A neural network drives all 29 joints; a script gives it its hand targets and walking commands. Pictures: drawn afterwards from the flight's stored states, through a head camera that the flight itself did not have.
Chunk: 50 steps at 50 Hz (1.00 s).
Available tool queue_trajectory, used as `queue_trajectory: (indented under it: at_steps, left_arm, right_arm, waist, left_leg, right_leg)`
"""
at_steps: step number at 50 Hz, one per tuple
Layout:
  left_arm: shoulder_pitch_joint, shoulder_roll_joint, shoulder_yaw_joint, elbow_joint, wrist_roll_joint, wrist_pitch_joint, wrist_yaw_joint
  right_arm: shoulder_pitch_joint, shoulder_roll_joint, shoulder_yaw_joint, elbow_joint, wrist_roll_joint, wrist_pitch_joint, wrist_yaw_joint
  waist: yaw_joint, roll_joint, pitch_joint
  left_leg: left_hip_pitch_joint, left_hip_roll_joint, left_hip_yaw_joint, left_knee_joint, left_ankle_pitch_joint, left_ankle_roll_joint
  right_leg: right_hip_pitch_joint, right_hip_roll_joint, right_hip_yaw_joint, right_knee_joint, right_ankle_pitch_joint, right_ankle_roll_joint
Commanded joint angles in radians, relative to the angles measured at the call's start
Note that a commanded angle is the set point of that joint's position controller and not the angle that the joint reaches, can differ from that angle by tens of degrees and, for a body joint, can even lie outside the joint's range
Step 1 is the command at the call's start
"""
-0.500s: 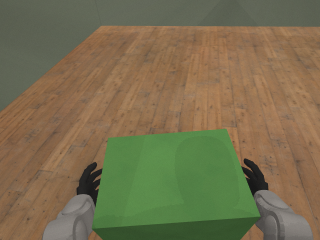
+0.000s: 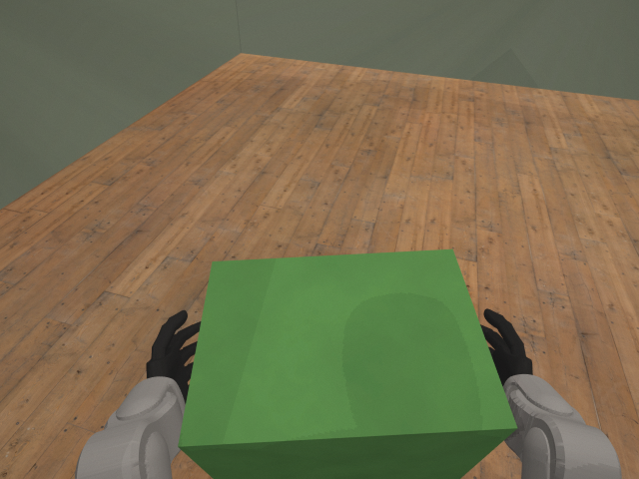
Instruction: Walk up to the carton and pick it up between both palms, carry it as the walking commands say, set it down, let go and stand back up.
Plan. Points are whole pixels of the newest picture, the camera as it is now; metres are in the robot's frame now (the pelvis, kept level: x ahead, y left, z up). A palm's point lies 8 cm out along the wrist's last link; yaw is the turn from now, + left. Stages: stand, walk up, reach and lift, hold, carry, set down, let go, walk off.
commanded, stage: carry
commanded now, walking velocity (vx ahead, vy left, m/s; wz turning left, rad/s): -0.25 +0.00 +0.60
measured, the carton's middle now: (338, 385) +0.25 +0.00 +0.04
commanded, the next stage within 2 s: none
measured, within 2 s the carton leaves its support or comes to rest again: neither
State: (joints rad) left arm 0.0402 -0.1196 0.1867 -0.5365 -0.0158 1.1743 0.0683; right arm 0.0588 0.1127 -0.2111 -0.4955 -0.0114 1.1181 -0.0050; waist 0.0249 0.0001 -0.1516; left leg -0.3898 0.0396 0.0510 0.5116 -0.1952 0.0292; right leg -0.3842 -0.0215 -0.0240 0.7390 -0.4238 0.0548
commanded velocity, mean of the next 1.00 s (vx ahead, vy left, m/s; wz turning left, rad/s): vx -0.25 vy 0.00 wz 0.60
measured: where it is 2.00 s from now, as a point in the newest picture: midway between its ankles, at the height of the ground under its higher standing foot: outside the picture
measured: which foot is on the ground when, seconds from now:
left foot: down 0.00-0.10, up 0.12-0.38, down 0.40-0.74, up 0.76-1.00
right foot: up 0.00-0.06, down 0.08-0.40, up 0.42-0.72, down 0.74-1.00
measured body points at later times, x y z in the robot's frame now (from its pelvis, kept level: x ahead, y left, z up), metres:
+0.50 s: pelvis -0.15 -0.02 -0.01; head -0.14 +0.00 +0.44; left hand +0.03 +0.22 +0.05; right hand +0.14 -0.13 +0.06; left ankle -0.13 +0.09 -0.74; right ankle -0.12 -0.15 -0.68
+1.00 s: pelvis -0.30 -0.10 +0.00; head -0.28 -0.11 +0.45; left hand -0.16 +0.16 +0.08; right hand +0.01 -0.15 +0.07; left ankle -0.39 +0.01 -0.66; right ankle -0.21 -0.17 -0.74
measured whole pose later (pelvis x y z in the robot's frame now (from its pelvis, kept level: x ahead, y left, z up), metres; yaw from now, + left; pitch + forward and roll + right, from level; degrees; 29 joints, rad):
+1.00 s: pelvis -0.30 -0.10 +0.00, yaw +30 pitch +3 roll +2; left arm 0.07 -0.13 0.19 -0.59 -0.01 1.12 0.05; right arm 0.00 0.08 -0.20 -0.53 0.03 1.13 -0.03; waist -0.05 0.00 -0.04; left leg -0.54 0.05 0.04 1.09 -0.43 -0.07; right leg -0.39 -0.12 -0.19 0.55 -0.21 -0.03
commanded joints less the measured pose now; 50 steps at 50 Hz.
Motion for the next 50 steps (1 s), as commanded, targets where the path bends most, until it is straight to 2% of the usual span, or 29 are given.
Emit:
queue_trajectory:
  at_steps: [1, 2, 4, 5, 6, 8, 10, 14, 17, 18, 19, 20, 21, 23, 25, 27, 31, 33, 35, 36, 37, 38, 39, 40, 42, 43, 45, 48, 50]
  left_arm:
    - [-0.385, -0.652, -0.807, -0.072, -0.224, -0.005, -0.084]
    - [-0.401, -0.659, -0.787, -0.077, -0.221, -0.011, -0.082]
    - [-0.394, -0.658, -0.762, -0.094, -0.214, -0.024, -0.088]
    - [-0.393, -0.661, -0.757, -0.082, -0.209, -0.025, -0.090]
    - [-0.409, -0.690, -0.770, -0.113, -0.208, -0.041, -0.090]
    - [-0.449, -0.738, -0.764, -0.140, -0.211, -0.049, -0.093]
    - [-0.418, -0.735, -0.759, -0.128, -0.197, -0.053, -0.099]
    - [-0.417, -0.703, -0.794, -0.221, -0.210, -0.069, -0.091]
    - [-0.330, -0.682, -0.786, -0.148, -0.192, -0.052, -0.089]
    - [-0.329, -0.671, -0.805, -0.165, -0.203, -0.053, -0.095]
    - [-0.362, -0.675, -0.813, -0.172, -0.209, -0.049, -0.096]
    - [-0.346, -0.687, -0.825, -0.173, -0.211, -0.049, -0.094]
    - [-0.389, -0.703, -0.844, -0.191, -0.217, -0.052, -0.098]
    - [-0.461, -0.732, -0.897, -0.202, -0.253, -0.057, -0.109]
    - [-0.452, -0.767, -0.898, -0.179, -0.267, -0.058, -0.119]
    - [-0.437, -0.769, -0.903, -0.190, -0.270, -0.065, -0.118]
    - [-0.454, -0.710, -0.916, -0.220, -0.284, -0.057, -0.107]
    - [-0.398, -0.685, -0.900, -0.177, -0.273, -0.048, -0.102]
    - [-0.356, -0.672, -0.858, -0.129, -0.241, -0.039, -0.100]
    - [-0.326, -0.643, -0.832, -0.113, -0.229, -0.038, -0.105]
    - [-0.373, -0.664, -0.827, -0.140, -0.243, -0.048, -0.111]
    - [-0.352, -0.660, -0.811, -0.132, -0.228, -0.049, -0.107]
    - [-0.364, -0.667, -0.813, -0.159, -0.224, -0.053, -0.115]
    - [-0.407, -0.695, -0.823, -0.184, -0.235, -0.057, -0.126]
    - [-0.454, -0.707, -0.812, -0.195, -0.236, -0.064, -0.123]
    - [-0.463, -0.689, -0.793, -0.222, -0.225, -0.076, -0.127]
    - [-0.404, -0.664, -0.765, -0.196, -0.211, -0.078, -0.121]
    - [-0.292, -0.624, -0.751, -0.120, -0.185, -0.054, -0.107]
    - [-0.281, -0.611, -0.746, -0.108, -0.183, -0.049, -0.102]
  right_arm:
    - [-0.362, 0.573, 0.758, -0.118, 0.190, 0.036, 0.053]
    - [-0.363, 0.592, 0.769, -0.105, 0.195, 0.038, 0.056]
    - [-0.405, 0.635, 0.805, -0.140, 0.215, 0.031, 0.059]
    - [-0.416, 0.637, 0.813, -0.140, 0.218, 0.033, 0.059]
    - [-0.471, 0.648, 0.844, -0.201, 0.242, 0.027, 0.066]
    - [-0.538, 0.712, 0.868, -0.221, 0.271, 0.016, 0.079]
    - [-0.573, 0.725, 0.899, -0.239, 0.306, 0.013, 0.082]
    - [-0.420, 0.717, 0.868, -0.180, 0.292, 0.015, 0.082]
    - [-0.392, 0.680, 0.846, -0.178, 0.278, 0.021, 0.076]
    - [-0.379, 0.684, 0.841, -0.158, 0.276, 0.019, 0.078]
    - [-0.370, 0.675, 0.829, -0.141, 0.264, 0.020, 0.081]
    - [-0.340, 0.672, 0.827, -0.131, 0.258, 0.018, 0.080]
    - [-0.344, 0.688, 0.821, -0.140, 0.250, 0.012, 0.087]
    - [-0.326, 0.686, 0.781, -0.122, 0.224, 0.006, 0.085]
    - [-0.373, 0.701, 0.785, -0.166, 0.239, -0.002, 0.086]
    - [-0.385, 0.687, 0.790, -0.204, 0.249, -0.015, 0.086]
    - [-0.307, 0.652, 0.766, -0.152, 0.223, -0.004, 0.070]
    - [-0.307, 0.630, 0.767, -0.154, 0.216, 0.000, 0.064]
    - [-0.369, 0.615, 0.799, -0.182, 0.225, 0.008, 0.060]
    - [-0.369, 0.610, 0.819, -0.179, 0.234, 0.015, 0.059]
    - [-0.406, 0.621, 0.846, -0.214, 0.249, 0.019, 0.063]
    - [-0.440, 0.625, 0.842, -0.189, 0.243, 0.024, 0.061]
    - [-0.439, 0.652, 0.864, -0.213, 0.255, 0.013, 0.061]
    - [-0.442, 0.688, 0.866, -0.221, 0.264, 0.004, 0.065]
    - [-0.512, 0.729, 0.878, -0.210, 0.301, 0.009, 0.072]
    - [-0.561, 0.757, 0.912, -0.235, 0.330, 0.001, 0.075]
    - [-0.529, 0.731, 0.913, -0.227, 0.334, 0.008, 0.071]
    - [-0.420, 0.657, 0.875, -0.175, 0.300, 0.030, 0.059]
    - [-0.388, 0.649, 0.852, -0.143, 0.284, 0.040, 0.056]
  waist:
    - [-0.010, 0.202, -0.167]
    - [-0.014, 0.150, -0.169]
    - [-0.020, -0.123, -0.195]
    - [-0.023, -0.238, -0.142]
    - [-0.019, -0.298, -0.149]
    - [-0.018, -0.215, -0.043]
    - [-0.021, -0.192, -0.030]
    - [-0.017, -0.183, -0.188]
    - [-0.041, -0.185, -0.211]
    - [-0.040, -0.110, -0.227]
    - [-0.036, 0.092, -0.193]
    - [-0.022, 0.335, -0.206]
    - [-0.038, 0.289, -0.197]
    - [-0.044, 0.193, -0.184]
    - [-0.038, 0.125, -0.188]
    - [-0.032, 0.148, -0.193]
    - [-0.040, 0.223, -0.141]
    - [-0.025, 0.313, -0.178]
    - [0.001, 0.286, -0.146]
    - [0.010, 0.030, -0.148]
    - [-0.011, -0.410, -0.127]
    - [-0.028, -0.305, 0.023]
    - [-0.040, -0.187, -0.017]
    - [-0.046, -0.095, -0.043]
    - [-0.038, -0.111, -0.045]
    - [-0.033, -0.151, -0.059]
    - [-0.026, -0.186, -0.069]
    - [-0.021, -0.175, -0.133]
    - [-0.015, -0.277, -0.178]
  left_leg:
    - [0.176, 0.189, -0.244, -0.109, 0.337, 0.015]
    - [0.102, 0.159, -0.220, -0.088, 0.300, -0.013]
    - [-0.061, 0.055, -0.106, 0.108, 0.198, -0.061]
    - [-0.180, -0.002, -0.026, 0.200, -0.055, -0.080]
    - [-0.152, 0.010, 0.014, 0.347, -0.311, -0.061]
    - [-0.196, 0.001, -0.016, 0.606, -0.373, -0.073]
    - [-0.169, 0.007, -0.015, 0.624, -0.330, -0.064]
    - [-0.106, -0.006, 0.057, 0.305, -0.244, -0.072]
    - [0.070, -0.030, 0.093, -0.095, -0.001, -0.064]
    - [0.179, 0.032, 0.020, -0.099, 0.130, -0.065]
    - [0.286, 0.191, -0.169, -0.099, 0.488, -0.028]
    - [0.417, 0.368, -0.388, -0.049, 0.967, 0.053]
    - [0.302, 0.386, -0.368, -0.021, 1.043, 0.135]
    - [0.239, 0.289, -0.286, -0.057, 0.768, 0.118]
    - [0.207, 0.222, -0.223, -0.099, 0.421, 0.074]
    - [0.181, 0.189, -0.208, -0.141, 0.195, 0.038]
    - [0.113, 0.214, -0.320, -0.260, 0.084, 0.040]
    - [0.059, 0.155, -0.263, -0.332, 0.010, -0.044]
    - [-0.030, 0.043, -0.166, -0.315, -0.097, -0.169]
    - [-0.144, -0.075, -0.053, -0.068, -0.151, -0.190]
    - [-0.203, -0.157, 0.020, 0.438, -0.389, -0.146]
    - [-0.309, -0.042, -0.073, 0.691, -0.398, -0.107]
    - [-0.334, -0.032, -0.094, 0.763, -0.327, -0.082]
    - [-0.287, -0.023, -0.104, 0.848, -0.217, -0.084]
    - [-0.189, -0.026, -0.048, 0.847, -0.168, -0.078]
    - [-0.212, -0.033, -0.030, 0.829, -0.185, -0.089]
    - [-0.217, -0.015, 0.014, 0.744, -0.206, -0.104]
    - [-0.163, -0.004, 0.054, 0.458, -0.269, -0.099]
    - [-0.095, -0.026, 0.083, 0.292, -0.296, -0.095]
  right_leg:
    - [0.120, 0.013, -0.040, -0.323, 0.097, -0.019]
    - [0.202, -0.031, -0.005, -0.356, 0.130, -0.027]
    - [0.346, -0.209, 0.156, -0.350, 0.451, -0.061]
    - [0.365, -0.323, 0.184, -0.312, 0.745, -0.131]
    - [0.282, -0.373, 0.138, -0.289, 0.798, -0.194]
    - [0.145, -0.378, 0.094, -0.356, 0.693, -0.238]
    - [0.069, -0.336, 0.046, -0.348, 0.574, -0.222]
    - [0.282, -0.280, -0.024, -0.214, 0.828, -0.179]
    - [0.233, -0.286, -0.039, -0.147, 0.767, -0.121]
    - [0.143, -0.243, -0.071, -0.100, 0.646, -0.071]
    - [-0.045, -0.178, -0.108, 0.033, 0.352, -0.015]
    - [-0.257, -0.082, -0.103, 0.207, -0.189, 0.016]
    - [-0.218, -0.049, -0.019, 0.382, -0.249, 0.011]
    - [-0.216, -0.044, 0.048, 0.489, -0.166, 0.005]
    - [-0.220, -0.036, 0.019, 0.470, -0.057, 0.005]
    - [-0.183, -0.024, -0.009, 0.384, -0.030, 0.016]
    - [-0.067, 0.038, -0.065, 0.148, -0.072, -0.006]
    - [0.124, 0.074, -0.104, -0.049, -0.071, -0.034]
    - [0.322, 0.092, -0.154, -0.430, -0.006, -0.062]
    - [0.420, -0.060, 0.046, -0.590, -0.086, -0.108]
    - [0.216, -0.446, 0.436, -0.588, -0.050, -0.247]
    - [0.053, -0.488, 0.307, -0.577, 0.051, -0.264]
    - [0.086, -0.449, 0.192, -0.553, 0.028, -0.232]
    - [0.068, -0.360, 0.020, -0.467, 0.183, -0.194]
    - [0.039, -0.262, -0.098, -0.385, 0.314, -0.185]
    - [0.091, -0.238, -0.100, -0.343, 0.440, -0.180]
    - [0.127, -0.257, -0.069, -0.341, 0.451, -0.208]
    - [0.226, -0.303, -0.025, -0.298, 0.548, -0.219]
    - [0.272, -0.333, -0.008, -0.280, 0.667, -0.207]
